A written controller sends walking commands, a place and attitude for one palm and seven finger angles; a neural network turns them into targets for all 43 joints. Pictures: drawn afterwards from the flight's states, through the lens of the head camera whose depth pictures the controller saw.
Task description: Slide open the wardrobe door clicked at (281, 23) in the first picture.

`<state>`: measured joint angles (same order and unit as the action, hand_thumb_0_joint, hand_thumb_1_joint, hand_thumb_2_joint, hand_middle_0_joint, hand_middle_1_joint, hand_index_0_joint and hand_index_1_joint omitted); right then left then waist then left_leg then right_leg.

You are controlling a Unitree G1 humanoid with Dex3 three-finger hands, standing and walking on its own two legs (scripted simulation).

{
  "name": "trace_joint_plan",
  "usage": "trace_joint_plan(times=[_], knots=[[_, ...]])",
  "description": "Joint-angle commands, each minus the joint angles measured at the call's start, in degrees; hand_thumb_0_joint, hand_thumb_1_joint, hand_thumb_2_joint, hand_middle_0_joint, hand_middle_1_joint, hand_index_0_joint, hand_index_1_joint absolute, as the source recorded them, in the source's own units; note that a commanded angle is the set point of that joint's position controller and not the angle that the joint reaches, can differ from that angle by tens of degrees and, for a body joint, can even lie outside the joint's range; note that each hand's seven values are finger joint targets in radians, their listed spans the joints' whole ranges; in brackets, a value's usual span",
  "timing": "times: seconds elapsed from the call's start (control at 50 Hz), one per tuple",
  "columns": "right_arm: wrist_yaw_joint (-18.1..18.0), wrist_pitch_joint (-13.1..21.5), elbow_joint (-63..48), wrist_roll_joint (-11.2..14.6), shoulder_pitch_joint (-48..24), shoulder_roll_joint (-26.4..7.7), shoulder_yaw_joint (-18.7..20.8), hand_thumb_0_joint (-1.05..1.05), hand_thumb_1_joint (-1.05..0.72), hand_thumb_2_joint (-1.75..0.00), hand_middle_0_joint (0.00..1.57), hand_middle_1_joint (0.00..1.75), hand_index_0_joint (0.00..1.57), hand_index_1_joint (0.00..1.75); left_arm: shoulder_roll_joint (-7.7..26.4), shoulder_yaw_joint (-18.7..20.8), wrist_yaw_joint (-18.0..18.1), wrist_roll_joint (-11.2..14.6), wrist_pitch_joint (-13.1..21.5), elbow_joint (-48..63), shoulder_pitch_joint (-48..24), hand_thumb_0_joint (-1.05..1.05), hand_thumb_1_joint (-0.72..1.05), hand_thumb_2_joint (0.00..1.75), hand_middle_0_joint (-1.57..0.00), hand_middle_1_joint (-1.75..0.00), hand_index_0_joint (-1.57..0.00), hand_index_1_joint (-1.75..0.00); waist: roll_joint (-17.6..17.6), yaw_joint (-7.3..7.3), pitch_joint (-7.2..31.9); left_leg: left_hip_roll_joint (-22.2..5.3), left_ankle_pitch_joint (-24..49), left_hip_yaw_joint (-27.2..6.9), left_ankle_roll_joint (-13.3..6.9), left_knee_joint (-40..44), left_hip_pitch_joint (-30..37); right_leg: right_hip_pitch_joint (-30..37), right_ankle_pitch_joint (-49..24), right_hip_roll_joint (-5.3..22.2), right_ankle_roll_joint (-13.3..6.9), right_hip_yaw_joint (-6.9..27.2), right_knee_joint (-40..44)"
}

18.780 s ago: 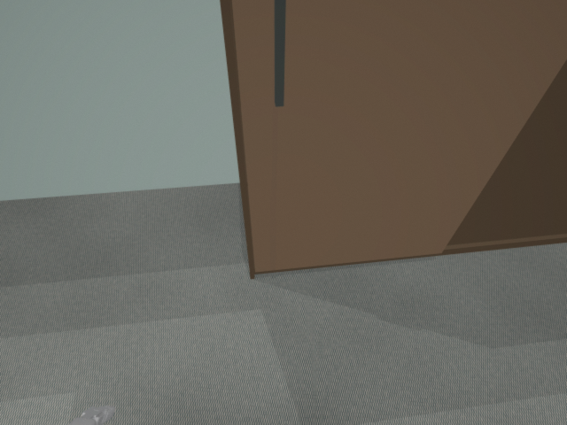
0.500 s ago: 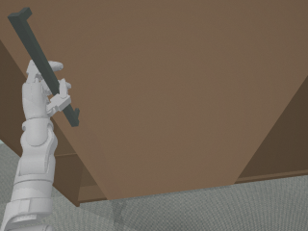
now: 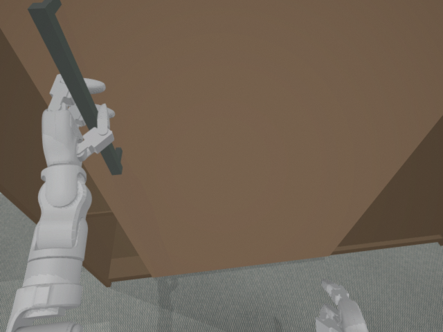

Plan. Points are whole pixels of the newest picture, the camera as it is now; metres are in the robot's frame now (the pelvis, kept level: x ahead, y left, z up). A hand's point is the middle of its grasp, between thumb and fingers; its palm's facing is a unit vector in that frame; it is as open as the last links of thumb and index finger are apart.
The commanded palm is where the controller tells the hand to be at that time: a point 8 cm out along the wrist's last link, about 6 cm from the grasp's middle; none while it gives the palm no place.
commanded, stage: stop walking and hold the door there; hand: left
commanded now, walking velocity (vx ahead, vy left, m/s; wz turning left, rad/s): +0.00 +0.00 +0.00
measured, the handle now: (91, 103) +0.40 +0.25 +0.21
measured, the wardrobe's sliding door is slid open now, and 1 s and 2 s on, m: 0.19 0.19 0.19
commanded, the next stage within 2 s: loosen the grip on the handle in 1.24 s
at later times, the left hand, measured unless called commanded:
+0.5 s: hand (102, 133) +0.35 +0.22 +0.19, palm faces +0.17 -0.98 -0.14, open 6.2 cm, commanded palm +0.33 +0.25 +0.17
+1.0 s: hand (104, 132) +0.35 +0.22 +0.19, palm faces +0.25 -0.96 -0.15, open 6.0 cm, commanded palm +0.33 +0.25 +0.17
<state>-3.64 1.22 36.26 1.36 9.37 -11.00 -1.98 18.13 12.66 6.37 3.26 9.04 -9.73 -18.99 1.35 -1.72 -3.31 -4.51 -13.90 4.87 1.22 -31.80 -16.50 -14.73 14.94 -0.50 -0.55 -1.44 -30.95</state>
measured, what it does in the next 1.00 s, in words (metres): steps on the spot: right foot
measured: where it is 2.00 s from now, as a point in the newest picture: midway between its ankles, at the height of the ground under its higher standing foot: outside the picture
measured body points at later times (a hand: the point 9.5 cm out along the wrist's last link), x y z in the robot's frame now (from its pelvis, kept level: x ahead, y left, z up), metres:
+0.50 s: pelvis -0.03 +0.07 -0.01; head +0.00 +0.07 +0.44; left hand +0.34 +0.27 +0.20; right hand +0.13 -0.19 -0.11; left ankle +0.01 +0.16 -0.73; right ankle -0.01 -0.10 -0.71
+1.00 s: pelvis -0.06 +0.03 +0.00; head -0.02 +0.02 +0.45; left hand +0.33 +0.27 +0.20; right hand +0.11 -0.19 -0.11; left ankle +0.01 +0.16 -0.73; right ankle -0.09 -0.09 -0.73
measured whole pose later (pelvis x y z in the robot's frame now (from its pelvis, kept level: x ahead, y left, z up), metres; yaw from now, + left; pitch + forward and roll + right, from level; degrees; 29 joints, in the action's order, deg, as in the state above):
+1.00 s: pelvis -0.06 +0.03 +0.00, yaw +2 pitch +0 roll -1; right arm -3.7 1.6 38.7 1.5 8.2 -12.7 -2.3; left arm 16.6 8.1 6.1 4.4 5.7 -23.5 -34.8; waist 3.6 -1.2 -4.9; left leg -5.2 -8.9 5.2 0.3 -30.8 -21.5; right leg -10.8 18.3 0.0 0.0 -3.6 -29.4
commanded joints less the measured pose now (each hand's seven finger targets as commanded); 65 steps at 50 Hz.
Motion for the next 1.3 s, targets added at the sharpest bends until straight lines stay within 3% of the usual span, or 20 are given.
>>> trace_joint_plan(times=[0.0,0.14,0.26,0.32,0.36,0.38,0.4,0.42,0.44,0.46,0.5,0.58,0.7,0.8,0.84,0.9,0.94,0.96,1.12,1.28], knots=[[-1.3,2.4,-6.7,0.2,-2.5,-8.4,3.5,0.0,-0.9,-0.9,0.2,0.3,0.2,0.3,11.0,1.4,-0.4,-0.5,1.9,9.5,-14.4,0.0,0.9,0.9,-0.45,-1.4,-0.45,-1.4,-2.3,2.42,19.1,-3.6,17.5,-1.9,-0.6,0.4,10.1,4.9,-28.6,8.1,-0.6,6.2,3.5],[-1.6,1.8,-7.0,0.2,-4.5,-8.5,2.9,0.0,-0.9,-0.9,0.2,0.3,0.2,0.3,9.2,-0.1,-0.5,-0.3,2.4,8.3,-16.2,0.0,0.9,0.9,-0.45,-1.4,-0.45,-1.4,-0.3,1.6,14.8,-3.6,8.0,-3.8,-1.9,4.5,7.1,1.6,-9.5,6.5,0.4,5.8,6.6],[-1.2,0.4,-6.7,0.3,-4.3,-8.9,4.0,0.0,-0.9,-0.9,0.2,0.3,0.2,0.3,11.1,0.8,0.3,-0.7,2.6,3.3,-18.9,0.0,0.9,0.9,-0.45,-1.4,-0.45,-1.4,-11.2,0.53,11.3,2.4,-7.9,-4.8,-0.5,-8.5,-3.2,2.3,-8.7,21.1,-5.5,16.4,11.4],[-1.0,0.3,-5.9,0.0,-3.9,-8.7,4.1,0.0,-0.9,-0.9,0.2,0.3,0.2,0.3,10.3,0.4,0.2,-1.2,2.6,4.2,-22.7,0.0,0.9,0.9,-0.45,-1.4,-0.45,-1.4,-12.7,0.69,13.5,1.6,-10.3,-6.7,-0.3,-7.2,-5.2,7.3,-22.1,24.5,-6.4,13.2,6.1],[-0.8,-0.2,-5.5,-0.3,-4.3,-8.2,4.1,0.0,-0.9,-0.9,0.2,0.3,0.2,0.3,8.9,-0.9,-0.1,-1.4,2.8,4.7,-24.8,0.0,0.9,0.9,-0.45,-1.4,-0.45,-1.4,-12.8,1.57,15.5,2.4,-3.1,-3.7,0.2,0.6,1.5,4.3,-21.9,22.6,-3.5,8.6,1.8],[-1.0,-0.4,-5.1,-0.4,-4.3,-8.0,4.3,0.0,-0.9,-0.9,0.2,0.3,0.2,0.3,6.5,-2.9,-0.5,-1.3,3.1,5.4,-25.9,0.0,0.9,0.9,-0.45,-1.4,-0.45,-1.4,-9.7,2.07,16.1,1.6,4.2,-2.9,-0.2,5.6,6.4,1.0,-17.5,18.2,-1.4,4.7,-1.8],[-1.3,-0.3,-5.4,-0.3,-4.6,-10.1,5.2,0.0,-0.9,-0.9,0.2,0.3,0.2,0.3,4.2,-4.9,-0.8,-0.8,3.6,6.5,-25.9,0.0,0.9,0.9,-0.45,-1.4,-0.45,-1.4,2.2,2.12,15.8,-5.0,10.5,-9.4,-2.8,9.0,10.8,-4.7,-8.7,10.6,1.6,-0.5,-9.0],[-0.7,-0.5,-6.7,0.2,-4.0,-10.3,5.0,0.0,-0.9,-0.9,0.2,0.3,0.2,0.3,0.2,-8.5,-1.3,-0.5,4.3,8.2,-26.2,0.0,0.9,0.9,-0.45,-1.4,-0.45,-1.4,15.6,2.12,17.4,-14.4,14.7,-21.0,-7.3,13.6,10.9,-9.1,13.8,4.2,3.7,-3.0,-19.7],[-0.1,-0.1,-7.2,0.2,-4.4,-7.9,3.8,0.0,-0.9,-0.9,0.2,0.3,0.2,0.3,-3.0,-12.0,-1.8,-1.1,4.0,9.1,-28.1,0.0,0.9,0.9,-0.45,-1.4,-0.45,-1.4,12.6,2.96,18.1,-16.9,5.7,-26.7,-9.2,17.1,9.6,-10.6,17.8,3.0,2.6,0.5,-29.2],[-0.2,0.5,-6.7,0.4,-3.8,-7.9,3.9,0.0,-0.9,-0.9,0.2,0.3,0.2,0.3,-4.5,-13.2,-1.9,-0.9,3.7,8.9,-30.1,0.0,0.9,0.9,-0.45,-1.4,-0.45,-1.4,4.0,3.41,17.0,-17.6,4.2,-27.5,-9.8,16.2,11.1,-13.3,14.5,3.6,2.2,2.7,-31.4],[-0.7,1.2,-4.8,0.3,-3.2,-8.8,4.3,0.0,-0.9,-0.9,0.2,0.3,0.2,0.3,-5.1,-14.9,-1.8,-0.4,2.4,8.1,-31.1,0.0,0.9,0.9,-0.45,-1.4,-0.45,-1.4,-4.9,3.04,17.3,-16.5,11.6,-24.0,-9.3,14.0,16.9,-15.6,9.9,4.1,2.8,3.9,-29.5],[-0.4,1.6,-3.4,-0.7,-2.8,-8.1,3.1,0.0,-0.9,-0.9,0.2,0.3,0.2,0.3,-4.3,-15.1,-2.2,-1.2,1.0,7.5,-33.9,0.0,0.9,0.9,-0.45,-1.4,-0.45,-1.4,6.1,2.95,19.3,-14.4,18.5,-16.1,-7.1,13.2,20.0,-12.8,7.7,3.5,2.3,2.1,-22.7],[-0.5,2.6,-3.3,-1.3,-2.2,-7.7,1.9,0.0,-0.9,-0.9,0.2,0.3,0.2,0.3,-0.8,-12.4,-2.1,-0.8,-0.2,4.8,-35.3,0.0,0.9,0.9,-0.45,-1.4,-0.45,-1.4,6.9,3.22,19.3,-14.4,17.9,-15.8,-7.3,13.9,19.4,-7.1,9.9,1.4,2.4,0.3,-12.0],[-0.3,3.5,-3.7,-0.9,-2.5,-8.1,2.0,0.0,-0.9,-0.9,0.2,0.3,0.2,0.3,-1.1,-12.5,-2.2,-0.4,-0.3,2.3,-37.3,0.0,0.9,0.9,-0.45,-1.4,-0.45,-1.4,9.4,2.8,19.6,-12.0,11.8,-10.4,-5.6,12.8,14.9,1.6,6.4,0.1,1.8,-2.4,-1.2],[-0.4,3.4,-4.2,-0.5,-2.9,-8.0,2.1,0.0,-0.9,-0.9,0.2,0.3,0.2,0.3,1.5,-10.0,-2.1,-0.5,0.1,1.8,-37.5,0.0,0.9,0.9,-0.45,-1.4,-0.45,-1.4,7.0,2.09,20.6,-10.6,11.8,-7.7,-4.3,9.0,12.2,6.9,1.1,1.6,1.0,-1.7,7.8],[-0.6,3.0,-4.1,-0.5,-2.6,-7.7,2.0,0.0,-0.9,-0.9,0.2,0.3,0.2,0.3,6.1,-6.8,-1.9,-1.0,0.2,-1.3,-36.6,0.0,0.9,0.9,-0.45,-1.4,-0.45,-1.4,1.7,3.02,20.5,-4.8,12.3,-2.6,-0.3,1.6,7.6,7.6,-17.0,10.6,-1.7,4.3,7.9],[-1.1,2.6,-4.9,0.9,-3.0,-7.8,2.6,0.0,-0.9,-0.9,0.2,0.3,0.2,0.3,5.7,-6.3,-2.0,0.3,0.0,-2.6,-36.6,0.0,0.9,0.9,-0.45,-1.4,-0.45,-1.4,-11.7,2.33,19.6,-3.2,10.8,-2.7,-0.2,-2.5,6.9,5.8,-21.8,11.5,-1.6,5.9,7.0],[-1.4,2.5,-4.7,0.9,-3.2,-8.2,2.8,0.0,-0.9,-0.9,0.2,0.3,0.2,0.3,7.2,-4.6,-1.8,0.3,0.1,-3.8,-37.1,0.0,0.9,0.9,-0.45,-1.4,-0.45,-1.4,-12.9,2.16,19.0,-2.6,8.1,-2.8,-0.2,-3.6,6.0,5.8,-24.5,12.3,-1.9,6.5,6.7],[-2.3,1.1,-3.3,0.7,-1.5,-10.5,3.7,0.0,-0.9,-0.9,0.2,0.3,0.2,0.3,7.5,-4.2,-1.7,0.2,1.2,-9.0,-35.4,0.0,0.9,0.9,-0.45,-1.4,-0.45,-1.4,-1.4,1.86,15.4,-5.6,17.3,-6.4,-2.4,0.8,7.1,2.0,-11.8,8.2,0.3,2.8,4.0],[-2.2,1.4,-3.4,0.8,-0.4,-10.6,3.8,0.0,-0.9,-0.9,0.2,0.3,0.2,0.3,6.9,-5.4,-2.0,0.3,2.3,-8.7,-35.6,0.0,0.9,0.9,-0.45,-1.4,-0.45,-1.4,-1.2,2.14,15.9,-5.3,15.3,-5.4,-2.1,-0.1,7.5,1.6,-9.4,8.2,-0.1,3.9,5.4]])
